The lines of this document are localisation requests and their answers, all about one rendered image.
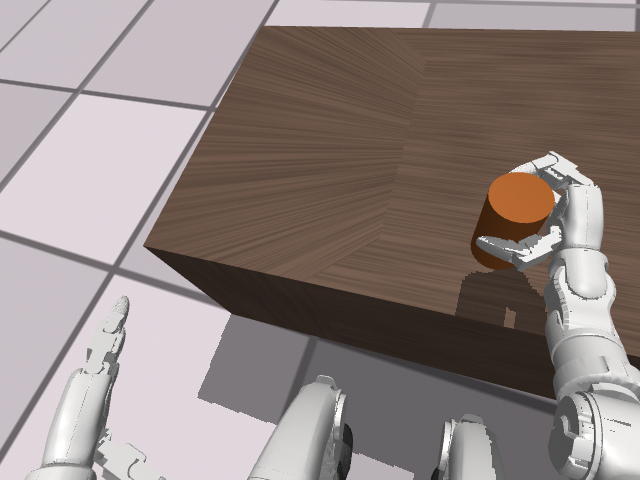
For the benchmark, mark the left robot hand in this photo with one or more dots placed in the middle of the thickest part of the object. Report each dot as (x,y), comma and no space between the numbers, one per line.
(77,434)

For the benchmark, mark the can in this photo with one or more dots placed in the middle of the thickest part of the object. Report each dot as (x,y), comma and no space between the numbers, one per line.
(516,207)

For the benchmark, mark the right robot hand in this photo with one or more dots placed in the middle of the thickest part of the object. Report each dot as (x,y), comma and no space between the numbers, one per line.
(576,220)

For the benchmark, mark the left robot foot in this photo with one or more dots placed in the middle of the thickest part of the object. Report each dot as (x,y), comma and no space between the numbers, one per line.
(346,454)

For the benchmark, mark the right robot arm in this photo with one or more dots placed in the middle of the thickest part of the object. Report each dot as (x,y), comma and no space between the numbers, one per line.
(596,428)

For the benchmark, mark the left robot arm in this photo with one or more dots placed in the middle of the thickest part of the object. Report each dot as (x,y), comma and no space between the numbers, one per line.
(63,471)

